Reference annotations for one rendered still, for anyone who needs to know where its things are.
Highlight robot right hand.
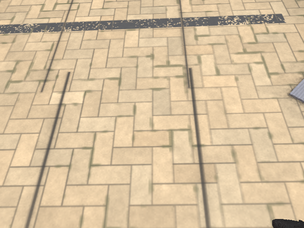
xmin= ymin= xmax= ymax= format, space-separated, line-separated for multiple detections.
xmin=272 ymin=218 xmax=304 ymax=228

